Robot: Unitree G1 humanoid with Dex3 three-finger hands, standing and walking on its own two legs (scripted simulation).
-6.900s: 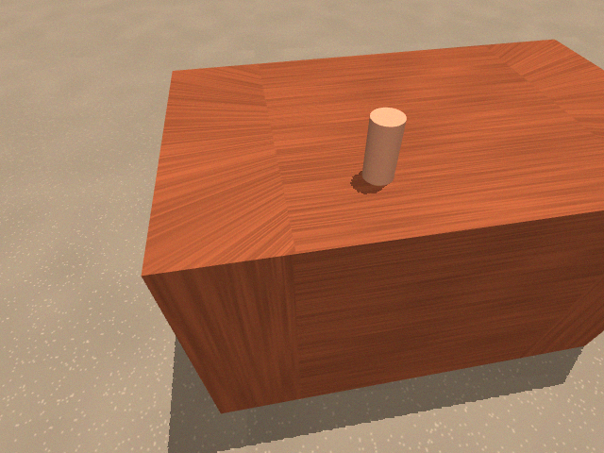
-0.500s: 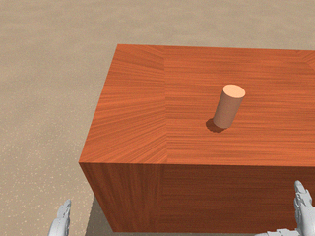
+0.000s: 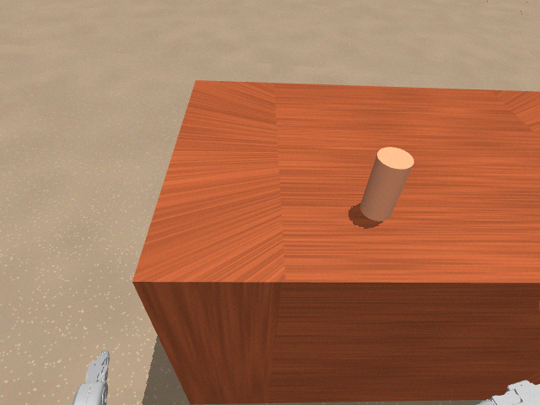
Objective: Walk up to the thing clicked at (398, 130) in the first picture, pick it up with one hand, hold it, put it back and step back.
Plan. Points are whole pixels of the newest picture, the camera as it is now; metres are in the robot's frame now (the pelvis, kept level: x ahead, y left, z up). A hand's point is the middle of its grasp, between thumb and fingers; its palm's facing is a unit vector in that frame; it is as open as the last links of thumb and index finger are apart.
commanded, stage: rise first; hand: right
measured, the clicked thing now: (384, 185) +0.52 -0.22 +0.04
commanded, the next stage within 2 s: go down in 0.66 s
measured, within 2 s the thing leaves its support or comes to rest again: neither
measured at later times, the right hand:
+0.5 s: hand (533, 346) +0.18 -0.28 +0.11, palm faces +0.39 +0.82 -0.41, open 17.4 cm
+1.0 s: hand out of the picture +0.19 -0.29 +0.13, palm faces +0.44 +0.81 -0.38, open 17.4 cm
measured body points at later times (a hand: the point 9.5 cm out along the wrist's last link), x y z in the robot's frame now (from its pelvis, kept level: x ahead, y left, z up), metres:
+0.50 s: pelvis -0.01 +0.00 +0.00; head -0.02 +0.02 +0.45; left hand +0.15 +0.26 -0.08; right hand +0.15 -0.32 +0.13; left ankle -0.04 +0.13 -0.74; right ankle +0.01 -0.14 -0.74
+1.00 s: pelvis -0.01 +0.00 +0.00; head -0.03 +0.01 +0.45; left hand +0.16 +0.26 -0.08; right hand +0.16 -0.33 +0.15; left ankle -0.04 +0.13 -0.74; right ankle +0.01 -0.14 -0.74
